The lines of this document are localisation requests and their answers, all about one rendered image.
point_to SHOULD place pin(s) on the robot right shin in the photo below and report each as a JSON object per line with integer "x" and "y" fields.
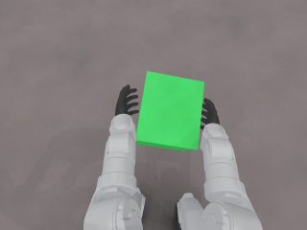
{"x": 185, "y": 196}

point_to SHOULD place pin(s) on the robot right forearm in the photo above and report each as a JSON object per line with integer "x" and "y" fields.
{"x": 222, "y": 181}

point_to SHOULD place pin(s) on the robot right upper arm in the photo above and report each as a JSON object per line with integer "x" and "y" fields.
{"x": 221, "y": 215}

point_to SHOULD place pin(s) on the carton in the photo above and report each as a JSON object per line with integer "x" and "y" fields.
{"x": 170, "y": 112}

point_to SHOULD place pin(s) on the robot left forearm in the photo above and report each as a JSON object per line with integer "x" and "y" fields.
{"x": 117, "y": 177}

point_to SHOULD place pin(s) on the right robot thigh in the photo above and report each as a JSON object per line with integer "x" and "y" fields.
{"x": 189, "y": 212}

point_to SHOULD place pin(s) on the robot left upper arm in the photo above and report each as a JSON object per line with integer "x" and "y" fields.
{"x": 117, "y": 213}

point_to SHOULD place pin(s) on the right robot hand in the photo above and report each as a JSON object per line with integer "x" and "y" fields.
{"x": 211, "y": 114}

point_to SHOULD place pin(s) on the left robot hand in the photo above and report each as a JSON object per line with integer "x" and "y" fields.
{"x": 122, "y": 106}

